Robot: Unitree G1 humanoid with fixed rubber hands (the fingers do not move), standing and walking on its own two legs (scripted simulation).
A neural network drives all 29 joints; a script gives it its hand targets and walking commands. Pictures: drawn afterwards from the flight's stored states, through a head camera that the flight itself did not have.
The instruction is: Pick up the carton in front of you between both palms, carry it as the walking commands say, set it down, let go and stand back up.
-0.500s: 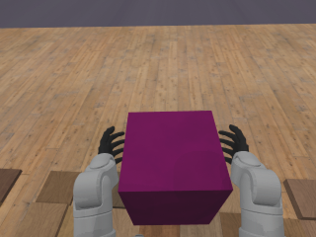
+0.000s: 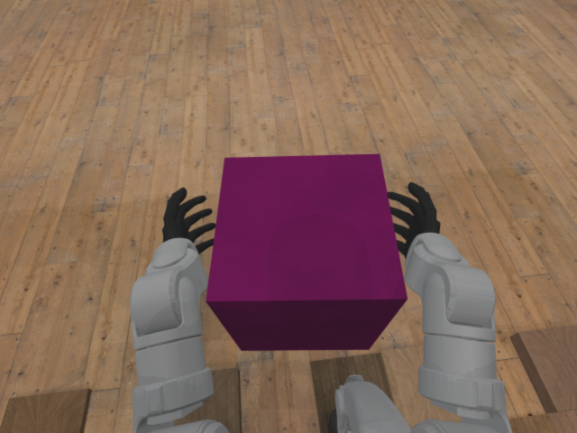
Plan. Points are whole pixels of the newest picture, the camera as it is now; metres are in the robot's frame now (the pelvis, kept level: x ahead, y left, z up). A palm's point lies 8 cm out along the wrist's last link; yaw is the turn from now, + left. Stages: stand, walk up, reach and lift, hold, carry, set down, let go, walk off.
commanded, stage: carry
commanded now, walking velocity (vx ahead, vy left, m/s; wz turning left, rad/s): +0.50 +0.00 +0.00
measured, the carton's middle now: (303, 262) +0.35 -0.02 +0.00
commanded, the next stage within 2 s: none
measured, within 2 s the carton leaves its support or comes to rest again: neither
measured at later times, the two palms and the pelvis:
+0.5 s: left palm (209, 93) +0.65 +0.12 +0.08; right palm (375, 84) +0.67 -0.19 +0.07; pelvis +0.33 -0.05 -0.01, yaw +0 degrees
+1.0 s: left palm (217, 8) +1.01 +0.12 +0.07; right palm (346, 4) +0.99 -0.19 +0.08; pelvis +0.66 -0.03 -0.02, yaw -1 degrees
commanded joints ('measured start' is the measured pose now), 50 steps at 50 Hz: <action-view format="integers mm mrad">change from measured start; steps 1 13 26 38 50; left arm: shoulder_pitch -519 -496 -480 -539 -505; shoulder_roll -708 -714 -686 -742 -698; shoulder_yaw -632 -622 -673 -579 -632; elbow -82 -8 -57 9 -46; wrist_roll -140 -162 -198 -127 -143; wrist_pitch -7 52 9 48 12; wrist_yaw -2 -26 -30 -6 -2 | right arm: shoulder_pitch -566 -567 -519 -598 -521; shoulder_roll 688 693 649 744 667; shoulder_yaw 680 578 576 618 631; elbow -133 -12 -31 2 -56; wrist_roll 200 91 71 139 148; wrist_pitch -21 41 2 31 -5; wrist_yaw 26 -17 -21 6 7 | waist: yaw -15 128 157 3 -4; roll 161 -58 -90 26 132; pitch -451 -439 -341 -455 -363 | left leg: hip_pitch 441 -456 -420 418 419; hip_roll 195 8 -4 308 168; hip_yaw -158 -124 18 -520 -138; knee -35 815 174 -124 -167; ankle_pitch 717 -123 286 355 672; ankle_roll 113 -38 -48 195 99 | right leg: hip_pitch -2 902 860 -15 49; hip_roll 21 -266 -107 10 8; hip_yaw -45 482 119 105 -66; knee -164 -615 -611 345 -292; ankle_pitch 206 338 654 -94 253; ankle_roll -10 -189 -132 1 34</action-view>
